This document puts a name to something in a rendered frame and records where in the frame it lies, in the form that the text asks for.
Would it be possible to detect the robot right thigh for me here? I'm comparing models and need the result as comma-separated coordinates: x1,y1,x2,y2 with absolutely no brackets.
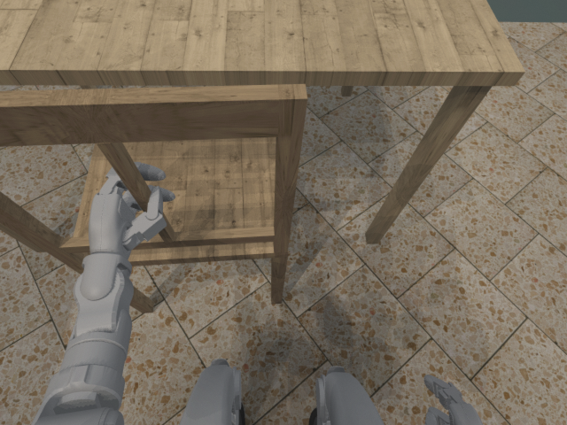
315,372,384,425

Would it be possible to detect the robot left thigh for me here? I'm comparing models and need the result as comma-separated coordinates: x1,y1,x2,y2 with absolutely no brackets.
179,365,241,425

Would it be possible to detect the table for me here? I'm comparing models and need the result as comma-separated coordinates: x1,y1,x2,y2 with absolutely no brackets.
0,0,525,252

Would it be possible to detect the right robot hand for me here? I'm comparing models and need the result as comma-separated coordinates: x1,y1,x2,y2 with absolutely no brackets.
424,375,483,425

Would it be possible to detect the robot left upper arm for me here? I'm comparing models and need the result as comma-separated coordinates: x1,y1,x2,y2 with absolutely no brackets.
35,407,124,425

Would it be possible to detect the chair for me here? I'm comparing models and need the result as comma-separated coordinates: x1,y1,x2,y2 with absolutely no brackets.
0,84,307,313

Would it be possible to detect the robot thigh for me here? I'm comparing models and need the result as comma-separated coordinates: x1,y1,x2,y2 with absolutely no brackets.
315,372,384,425
179,365,241,425

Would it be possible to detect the robot left forearm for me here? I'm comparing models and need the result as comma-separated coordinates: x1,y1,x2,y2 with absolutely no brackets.
31,251,134,425

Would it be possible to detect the left robot hand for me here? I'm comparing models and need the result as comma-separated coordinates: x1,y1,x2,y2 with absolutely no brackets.
89,162,175,259

